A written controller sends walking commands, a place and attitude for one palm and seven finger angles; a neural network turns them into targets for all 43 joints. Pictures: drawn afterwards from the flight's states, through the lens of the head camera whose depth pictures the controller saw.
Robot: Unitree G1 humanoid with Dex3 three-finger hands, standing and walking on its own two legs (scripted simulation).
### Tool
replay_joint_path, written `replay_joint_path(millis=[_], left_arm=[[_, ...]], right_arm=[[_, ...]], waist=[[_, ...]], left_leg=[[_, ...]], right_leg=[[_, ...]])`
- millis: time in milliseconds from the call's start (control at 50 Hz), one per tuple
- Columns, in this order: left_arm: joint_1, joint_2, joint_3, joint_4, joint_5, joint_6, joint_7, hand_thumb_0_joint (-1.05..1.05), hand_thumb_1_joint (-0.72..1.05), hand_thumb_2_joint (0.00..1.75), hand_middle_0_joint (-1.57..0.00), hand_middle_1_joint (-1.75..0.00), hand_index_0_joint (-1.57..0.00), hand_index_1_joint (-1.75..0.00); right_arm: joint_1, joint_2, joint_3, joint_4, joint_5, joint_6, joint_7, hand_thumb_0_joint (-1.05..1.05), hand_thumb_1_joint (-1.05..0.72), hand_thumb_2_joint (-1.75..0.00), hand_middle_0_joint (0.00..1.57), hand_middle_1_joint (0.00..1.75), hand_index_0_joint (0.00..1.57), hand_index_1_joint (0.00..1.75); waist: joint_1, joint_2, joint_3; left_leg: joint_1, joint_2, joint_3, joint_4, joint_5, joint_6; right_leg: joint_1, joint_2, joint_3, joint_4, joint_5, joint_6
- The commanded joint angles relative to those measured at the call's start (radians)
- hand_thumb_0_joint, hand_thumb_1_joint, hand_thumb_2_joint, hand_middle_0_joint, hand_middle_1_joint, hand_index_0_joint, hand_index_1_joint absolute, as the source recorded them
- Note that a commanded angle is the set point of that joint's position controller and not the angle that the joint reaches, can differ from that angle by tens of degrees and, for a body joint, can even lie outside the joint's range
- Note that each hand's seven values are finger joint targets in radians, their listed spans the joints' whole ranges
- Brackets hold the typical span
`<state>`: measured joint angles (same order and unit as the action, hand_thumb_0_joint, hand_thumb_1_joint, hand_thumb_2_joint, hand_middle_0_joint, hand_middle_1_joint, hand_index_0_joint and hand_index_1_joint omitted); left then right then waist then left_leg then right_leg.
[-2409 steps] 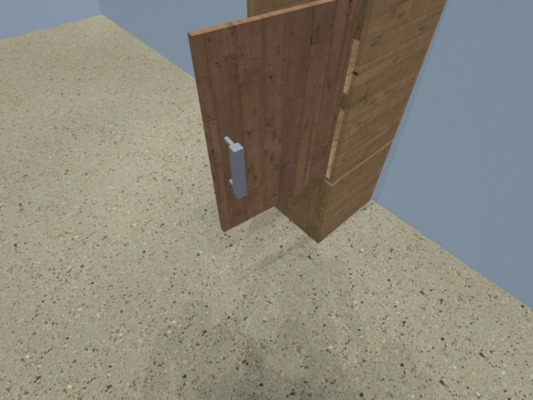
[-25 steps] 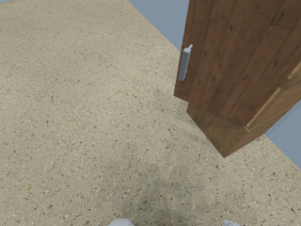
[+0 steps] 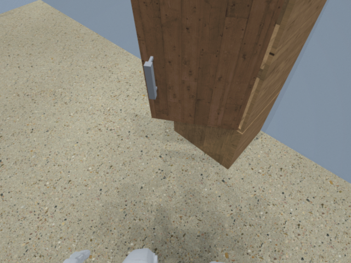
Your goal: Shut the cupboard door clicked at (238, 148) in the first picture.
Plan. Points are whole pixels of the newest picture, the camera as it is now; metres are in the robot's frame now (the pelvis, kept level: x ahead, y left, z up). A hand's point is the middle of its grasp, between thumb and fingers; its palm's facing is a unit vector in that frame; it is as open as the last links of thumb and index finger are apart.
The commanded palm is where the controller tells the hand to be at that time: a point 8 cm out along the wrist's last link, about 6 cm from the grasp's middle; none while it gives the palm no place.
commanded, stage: turn to face it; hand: left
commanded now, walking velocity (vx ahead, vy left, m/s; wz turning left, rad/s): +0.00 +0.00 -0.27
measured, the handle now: (152, 78) +0.73 +0.13 -0.06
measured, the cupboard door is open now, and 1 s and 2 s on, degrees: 31 31 31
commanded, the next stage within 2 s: take the last steps up to it in 0.14 s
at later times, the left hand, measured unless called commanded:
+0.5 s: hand out of the picture +0.11 +0.18 -0.16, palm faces -0.10 -0.97 -0.21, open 7.4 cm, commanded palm none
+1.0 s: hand (129, 203) +0.28 +0.16 -0.16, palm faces -0.12 -0.97 -0.21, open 7.3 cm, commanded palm none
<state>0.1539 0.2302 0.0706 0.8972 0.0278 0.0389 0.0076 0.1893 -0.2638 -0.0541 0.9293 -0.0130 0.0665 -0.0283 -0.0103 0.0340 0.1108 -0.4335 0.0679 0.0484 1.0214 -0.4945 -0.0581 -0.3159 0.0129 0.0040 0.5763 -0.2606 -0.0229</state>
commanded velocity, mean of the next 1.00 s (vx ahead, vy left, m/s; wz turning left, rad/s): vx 0.17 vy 0.01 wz -0.09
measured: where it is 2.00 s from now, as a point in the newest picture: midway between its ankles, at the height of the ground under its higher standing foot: (189, 253)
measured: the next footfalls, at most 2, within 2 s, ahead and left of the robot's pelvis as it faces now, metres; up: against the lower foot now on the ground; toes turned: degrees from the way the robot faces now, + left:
left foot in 0.12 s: +0.06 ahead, +0.14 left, +0.00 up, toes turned +0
right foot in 0.38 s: +0.03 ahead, -0.11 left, +0.00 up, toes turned -9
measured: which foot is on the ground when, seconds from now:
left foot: up 0.00-0.10, down 0.12-0.38, up 0.40-0.66, down 0.68-1.00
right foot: down 0.00-0.14, up 0.16-0.36, down 0.38-0.68, up 0.70-0.98, down 1.00-1.00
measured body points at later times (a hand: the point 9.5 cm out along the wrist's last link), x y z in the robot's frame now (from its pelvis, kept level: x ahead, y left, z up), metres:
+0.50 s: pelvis +0.04 +0.00 +0.01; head +0.06 -0.01 +0.46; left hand +0.12 +0.23 -0.14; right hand +0.00 -0.24 -0.15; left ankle +0.03 +0.12 -0.69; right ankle -0.01 -0.10 -0.73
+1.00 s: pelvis +0.19 -0.02 +0.00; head +0.20 -0.03 +0.45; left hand +0.29 +0.21 -0.14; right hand +0.11 -0.21 -0.16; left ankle +0.16 +0.12 -0.73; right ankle +0.22 -0.12 -0.73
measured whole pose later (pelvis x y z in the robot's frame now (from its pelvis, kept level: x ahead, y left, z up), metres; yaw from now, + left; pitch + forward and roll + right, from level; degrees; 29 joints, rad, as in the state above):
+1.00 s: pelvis +0.19 -0.02 +0.00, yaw -9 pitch -1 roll +2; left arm 0.20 0.17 0.06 1.00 0.02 -0.01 -0.02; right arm 0.37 -0.13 -0.01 1.09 -0.03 -0.01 -0.01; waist -0.01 0.00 0.05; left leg -0.13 0.04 0.13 0.50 -0.34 -0.01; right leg -0.35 -0.05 -0.07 0.60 -0.27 -0.02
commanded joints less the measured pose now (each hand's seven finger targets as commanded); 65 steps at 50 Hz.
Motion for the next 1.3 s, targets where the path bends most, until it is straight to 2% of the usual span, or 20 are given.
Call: replay_joint_path(millis=[0, 60, 100, 120, 240, 320, 360, 380, 400, 500, 620, 660, 680, 800, 940, 960, 1000, 1020, 1100, 1280], left_arm=[[0.016, 0.192, 0.043, -0.055, 0.008, -0.011, 0.013, 0.00, 0.90, 0.90, -0.20, -0.30, -0.20, -0.30], [-0.028, 0.167, 0.037, -0.059, -0.006, -0.001, 0.007, 0.00, 0.90, 0.90, -0.20, -0.30, -0.20, -0.30], [0.004, 0.080, 0.018, -0.078, -0.015, 0.006, -0.005, 0.00, 0.90, 0.90, -0.20, -0.30, -0.20, -0.30], [-0.007, 0.075, 0.020, -0.095, -0.016, -0.001, -0.011, 0.00, 0.90, 0.90, -0.20, -0.30, -0.20, -0.30], [-0.023, 0.030, 0.007, -0.049, -0.011, -0.005, -0.025, 0.00, 0.90, 0.90, -0.20, -0.30, -0.20, -0.30], [0.080, 0.032, 0.006, 0.009, -0.008, -0.028, -0.023, 0.00, 0.90, 0.90, -0.20, -0.30, -0.20, -0.30], [0.168, 0.159, 0.033, 0.050, 0.001, -0.042, -0.009, 0.00, 0.90, 0.90, -0.20, -0.30, -0.20, -0.30], [0.208, 0.206, 0.039, 0.056, -0.002, -0.037, -0.008, 0.00, 0.90, 0.90, -0.20, -0.30, -0.20, -0.30], [0.222, 0.155, 0.036, 0.078, -0.002, -0.049, 0.002, 0.00, 0.90, 0.90, -0.20, -0.30, -0.20, -0.30], [0.160, 0.086, 0.017, 0.091, 0.001, -0.081, 0.008, 0.00, 0.90, 0.90, -0.20, -0.30, -0.20, -0.30], [0.144, 0.081, 0.019, 0.120, -0.006, -0.077, -0.002, 0.00, 0.90, 0.90, -0.20, -0.30, -0.20, -0.30], [0.176, -0.008, 0.003, 0.099, -0.014, -0.072, -0.012, 0.00, 0.90, 0.90, -0.20, -0.30, -0.20, -0.30], [0.131, 0.002, -0.005, 0.068, -0.009, -0.079, -0.012, 0.00, 0.90, 0.90, -0.20, -0.30, -0.20, -0.30], [0.095, -0.029, -0.011, 0.091, -0.005, -0.060, -0.027, 0.00, 0.90, 0.90, -0.20, -0.30, -0.20, -0.30], [0.179, -0.019, 0.001, 0.111, 0.001, -0.054, -0.020, 0.00, 0.90, 0.90, -0.20, -0.30, -0.20, -0.30], [0.216, 0.012, 0.009, 0.119, 0.002, -0.061, -0.016, 0.00, 0.90, 0.90, -0.20, -0.30, -0.20, -0.30], [0.286, 0.133, 0.025, 0.130, 0.002, -0.071, 0.003, 0.00, 0.90, 0.90, -0.20, -0.30, -0.20, -0.30], [0.250, 0.114, 0.014, 0.131, -0.006, -0.080, 0.011, 0.00, 0.90, 0.90, -0.20, -0.30, -0.20, -0.30], [0.105, 0.067, 0.001, 0.113, -0.001, -0.075, 0.040, 0.00, 0.90, 0.90, -0.20, -0.30, -0.20, -0.30], [0.046, 0.112, 0.028, 0.077, -0.007, -0.025, 0.045, 0.00, 0.90, 0.90, -0.20, -0.30, -0.20, -0.30]], right_arm=[[0.047, -0.018, -0.003, -0.065, 0.005, -0.033, 0.005, 0.00, -0.90, -0.90, 0.20, 0.30, 0.20, 0.30], [0.148, -0.027, 0.000, -0.028, 0.002, -0.046, 0.000, 0.00, -0.90, -0.90, 0.20, 0.30, 0.20, 0.30], [0.163, -0.157, -0.020, -0.035, -0.016, -0.062, -0.005, 0.00, -0.90, -0.90, 0.20, 0.30, 0.20, 0.30], [0.146, -0.188, -0.024, -0.058, -0.024, -0.061, -0.014, 0.00, -0.90, -0.90, 0.20, 0.30, 0.20, 0.30], [0.116, -0.109, -0.003, -0.020, -0.028, -0.073, -0.020, 0.00, -0.90, -0.90, 0.20, 0.30, 0.20, 0.30], [0.138, -0.095, -0.011, 0.021, -0.011, -0.067, -0.008, 0.00, -0.90, -0.90, 0.20, 0.30, 0.20, 0.30], [0.106, -0.002, 0.007, -0.011, -0.002, -0.073, 0.010, 0.00, -0.90, -0.90, 0.20, 0.30, 0.20, 0.30], [0.036, -0.020, 0.004, -0.038, -0.011, -0.069, 0.019, 0.00, -0.90, -0.90, 0.20, 0.30, 0.20, 0.30], [-0.001, -0.023, -0.003, -0.031, -0.016, -0.064, 0.018, 0.00, -0.90, -0.90, 0.20, 0.30, 0.20, 0.30], [0.044, 0.020, 0.001, 0.018, -0.008, -0.083, 0.036, 0.00, -0.90, -0.90, 0.20, 0.30, 0.20, 0.30], [0.180, 0.010, 0.002, 0.066, -0.008, -0.105, 0.036, 0.00, -0.90, -0.90, 0.20, 0.30, 0.20, 0.30], [0.381, -0.130, -0.028, 0.126, -0.031, -0.121, 0.014, 0.00, -0.90, -0.90, 0.20, 0.30, 0.20, 0.30], [0.432, -0.154, -0.029, 0.128, -0.031, -0.112, 0.005, 0.00, -0.90, -0.90, 0.20, 0.30, 0.20, 0.30], [0.206, -0.035, 0.016, 0.090, -0.016, -0.126, -0.008, 0.00, -0.90, -0.90, 0.20, 0.30, 0.20, 0.30], [0.143, -0.028, -0.001, 0.108, -0.009, -0.093, 0.007, 0.00, -0.90, -0.90, 0.20, 0.30, 0.20, 0.30], [0.143, -0.008, 0.003, 0.108, -0.004, -0.092, 0.011, 0.00, -0.90, -0.90, 0.20, 0.30, 0.20, 0.30], [0.169, 0.064, 0.016, 0.076, 0.001, -0.082, 0.020, 0.00, -0.90, -0.90, 0.20, 0.30, 0.20, 0.30], [0.156, 0.051, 0.014, 0.092, -0.001, -0.073, 0.012, 0.00, -0.90, -0.90, 0.20, 0.30, 0.20, 0.30], [0.178, 0.081, 0.023, 0.130, 0.018, -0.064, -0.004, 0.00, -0.90, -0.90, 0.20, 0.30, 0.20, 0.30], [0.106, 0.013, -0.014, 0.058, -0.001, -0.018, 0.004, 0.00, -0.90, -0.90, 0.20, 0.30, 0.20, 0.30]], waist=[[0.009, -0.175, -0.144], [-0.041, -0.163, -0.130], [-0.033, 0.216, -0.108], [-0.031, 0.218, -0.087], [-0.014, 0.153, -0.150], [0.010, 0.081, -0.164], [0.054, -0.228, -0.085], [0.094, -0.218, -0.045], [0.086, -0.273, -0.028], [0.016, -0.151, -0.020], [-0.052, -0.076, -0.034], [-0.107, 0.255, -0.110], [-0.121, 0.239, -0.126], [-0.009, 0.090, -0.044], [0.058, 0.020, -0.021], [0.076, -0.041, -0.018], [0.084, -0.276, -0.009], [0.065, -0.282, -0.035], [0.012, -0.151, -0.172], [-0.006, -0.171, -0.120]], left_leg=[[0.069, -0.020, -0.001, -0.217, 0.055, 0.009], [0.260, -0.027, 0.004, -0.506, 0.236, 0.022], [0.293, 0.254, -0.344, -0.741, 0.187, 0.139], [0.172, 0.364, -0.452, -0.803, 0.173, 0.232], [0.323, 0.215, -0.127, -0.652, 0.727, 0.200], [0.213, 0.150, -0.067, -0.582, 0.298, 0.134], [-0.132, -0.021, 0.094, -0.339, -0.049, 0.041], [-0.183, -0.028, 0.057, -0.174, -0.125, 0.040], [-0.222, -0.009, 0.000, -0.068, -0.071, 0.045], [-0.117, 0.025, 0.008, -0.164, 0.083, 0.037], [0.299, -0.036, 0.063, -0.514, 0.263, 0.048], [0.549, 0.252, -0.344, -0.689, 0.159, 0.179], [0.536, 0.360, -0.528, -0.789, 0.100, 0.264], [0.271, 0.225, -0.164, -0.803, 0.401, 0.231], [0.087, 0.132, -0.038, -0.696, 0.088, 0.166], [0.040, 0.076, -0.002, -0.610, 0.037, 0.134], [-0.090, -0.066, 0.109, -0.277, -0.100, 0.066], [-0.018, -0.024, 0.025, -0.163, -0.109, 0.063], [0.055, -0.010, -0.037, -0.243, -0.018, 0.041], [0.164, -0.020, -0.017, -0.462, 0.304, 0.032]], right_leg=[[0.078, -0.227, 0.258, -0.196, 0.295, -0.161], [-0.048, -0.165, 0.236, -0.157, 0.107, -0.086], [-0.183, 0.022, 0.075, 0.085, -0.164, 0.014], [-0.154, 0.034, 0.024, 0.247, -0.266, 0.034], [-0.081, -0.005, -0.032, 0.223, -0.217, 0.043], [0.198, 0.018, -0.064, -0.171, -0.010, 0.014], [0.367, -0.270, 0.335, -0.350, -0.232, -0.121], [0.294, -0.373, 0.432, -0.413, -0.333, -0.202], [0.287, -0.342, 0.479, -0.425, -0.326, -0.223], [0.241, -0.272, 0.207, -0.353, 0.076, -0.187], [0.003, -0.186, 0.089, -0.233, -0.102, -0.109], [-0.236, -0.001, -0.076, 0.219, -0.215, -0.024], [-0.309, 0.026, -0.059, 0.428, -0.342, -0.022], [-0.171, -0.094, -0.025, 0.350, -0.123, 0.002], [0.161, -0.020, -0.109, -0.015, 0.050, 0.015], [0.222, -0.050, -0.039, -0.095, 0.012, 0.001], [0.257, -0.355, 0.368, -0.351, -0.080, -0.131], [0.177, -0.384, 0.410, -0.392, 0.071, -0.169], [0.286, -0.328, 0.146, -0.159, 0.923, -0.186], [0.173, -0.285, 0.067, -0.070, 0.776, -0.113]])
